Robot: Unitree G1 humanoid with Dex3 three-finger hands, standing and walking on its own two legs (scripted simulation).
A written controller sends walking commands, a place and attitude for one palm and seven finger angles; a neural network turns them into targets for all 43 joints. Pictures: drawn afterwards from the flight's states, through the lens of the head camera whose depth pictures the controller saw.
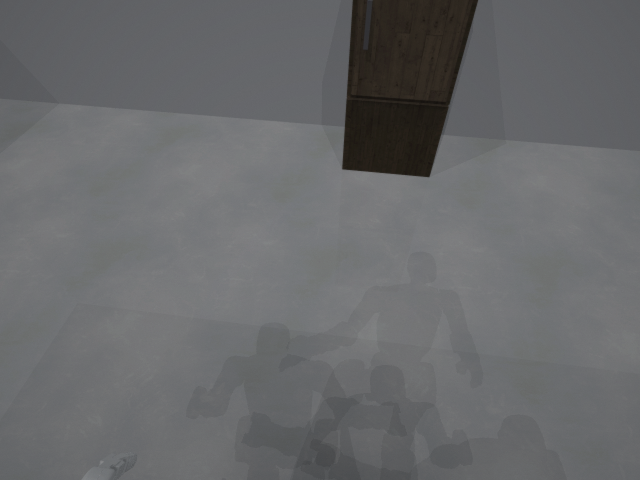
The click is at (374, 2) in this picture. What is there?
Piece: cupboard door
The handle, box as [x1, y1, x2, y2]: [363, 0, 372, 49]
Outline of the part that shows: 372,0 367,0 363,49 367,49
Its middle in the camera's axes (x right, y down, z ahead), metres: +0.17 -0.80 +1.44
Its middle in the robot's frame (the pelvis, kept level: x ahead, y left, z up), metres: +1.62 -0.11 -0.04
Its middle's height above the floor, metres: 0.72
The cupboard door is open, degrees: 0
